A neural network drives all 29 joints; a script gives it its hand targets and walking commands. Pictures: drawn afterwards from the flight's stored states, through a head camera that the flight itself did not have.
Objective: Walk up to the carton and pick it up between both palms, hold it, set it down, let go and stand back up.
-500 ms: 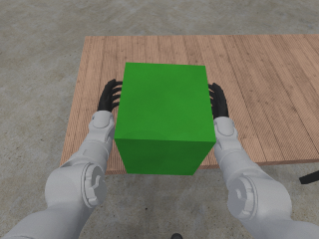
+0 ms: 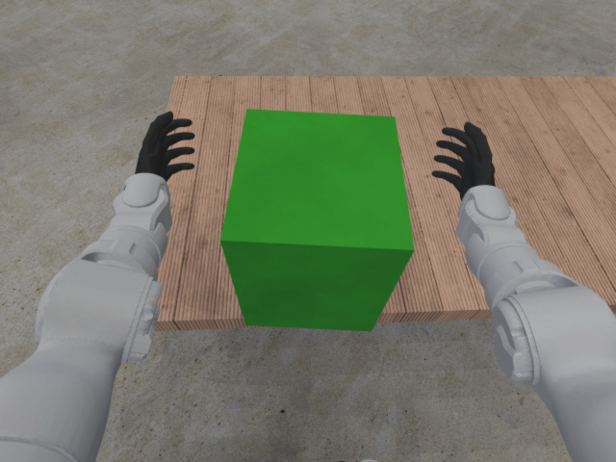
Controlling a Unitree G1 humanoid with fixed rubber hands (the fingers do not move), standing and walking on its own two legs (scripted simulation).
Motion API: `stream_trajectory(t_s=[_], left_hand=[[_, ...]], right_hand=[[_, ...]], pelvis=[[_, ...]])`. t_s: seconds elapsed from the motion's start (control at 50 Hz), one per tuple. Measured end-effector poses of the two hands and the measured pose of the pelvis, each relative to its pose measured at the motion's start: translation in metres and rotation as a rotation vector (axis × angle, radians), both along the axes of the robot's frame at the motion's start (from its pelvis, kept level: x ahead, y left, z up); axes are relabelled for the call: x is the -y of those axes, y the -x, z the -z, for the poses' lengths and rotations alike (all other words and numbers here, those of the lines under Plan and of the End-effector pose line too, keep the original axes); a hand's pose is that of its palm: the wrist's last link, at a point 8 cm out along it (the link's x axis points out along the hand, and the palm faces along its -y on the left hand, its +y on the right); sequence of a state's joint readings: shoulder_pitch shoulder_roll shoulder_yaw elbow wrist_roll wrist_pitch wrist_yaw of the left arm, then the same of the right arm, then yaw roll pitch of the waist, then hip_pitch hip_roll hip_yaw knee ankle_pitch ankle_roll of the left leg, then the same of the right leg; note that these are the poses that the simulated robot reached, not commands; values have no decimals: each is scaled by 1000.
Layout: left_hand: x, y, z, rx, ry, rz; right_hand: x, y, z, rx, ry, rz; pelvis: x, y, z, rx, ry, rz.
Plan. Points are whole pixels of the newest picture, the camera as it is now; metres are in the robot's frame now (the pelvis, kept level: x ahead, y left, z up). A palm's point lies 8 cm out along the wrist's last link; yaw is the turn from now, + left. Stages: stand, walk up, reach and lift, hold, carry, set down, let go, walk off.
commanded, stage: set down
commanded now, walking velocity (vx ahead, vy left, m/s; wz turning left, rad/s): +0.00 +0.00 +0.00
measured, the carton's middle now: (314, 229) +0.43 +0.01 +0.01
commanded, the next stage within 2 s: none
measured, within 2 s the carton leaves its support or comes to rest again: neither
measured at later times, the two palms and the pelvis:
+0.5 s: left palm (131, 105) +0.47 +0.21 +0.20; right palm (490, 121) +0.45 -0.18 +0.19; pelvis +0.00 -0.02 +0.02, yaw +2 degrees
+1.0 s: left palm (135, 146) +0.44 +0.22 +0.16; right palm (477, 162) +0.43 -0.18 +0.15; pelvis +0.01 -0.01 +0.03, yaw +1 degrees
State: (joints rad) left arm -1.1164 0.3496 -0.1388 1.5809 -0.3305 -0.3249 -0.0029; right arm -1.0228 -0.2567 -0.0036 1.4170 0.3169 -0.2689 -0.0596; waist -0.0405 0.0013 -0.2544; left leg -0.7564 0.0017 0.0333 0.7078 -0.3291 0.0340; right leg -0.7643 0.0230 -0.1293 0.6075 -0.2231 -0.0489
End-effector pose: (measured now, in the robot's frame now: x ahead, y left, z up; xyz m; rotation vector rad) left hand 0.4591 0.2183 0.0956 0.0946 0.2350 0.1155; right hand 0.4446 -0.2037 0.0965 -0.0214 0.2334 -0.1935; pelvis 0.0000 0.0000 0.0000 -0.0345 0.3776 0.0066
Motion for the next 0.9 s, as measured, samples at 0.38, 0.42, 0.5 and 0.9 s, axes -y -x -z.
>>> stream_trajectory(t_s=[0.38,0.42,0.5,0.9], left_hand=[[10,-3,-78,33,31,-4],[8,-4,-85,32,31,-8],[4,-7,-101,35,31,-14],[7,2,-88,-17,37,33]], right_hand=[[-19,-7,-73,7,-29,-44],[-19,-8,-80,7,-31,-38],[-19,-10,-95,9,-33,-25],[-20,1,-80,-41,-44,-20]], pelvis=[[17,11,-13,60,-27,-24],[18,9,-16,75,-28,-25],[18,4,-20,103,-27,-27],[15,-8,-30,237,-24,-5]])
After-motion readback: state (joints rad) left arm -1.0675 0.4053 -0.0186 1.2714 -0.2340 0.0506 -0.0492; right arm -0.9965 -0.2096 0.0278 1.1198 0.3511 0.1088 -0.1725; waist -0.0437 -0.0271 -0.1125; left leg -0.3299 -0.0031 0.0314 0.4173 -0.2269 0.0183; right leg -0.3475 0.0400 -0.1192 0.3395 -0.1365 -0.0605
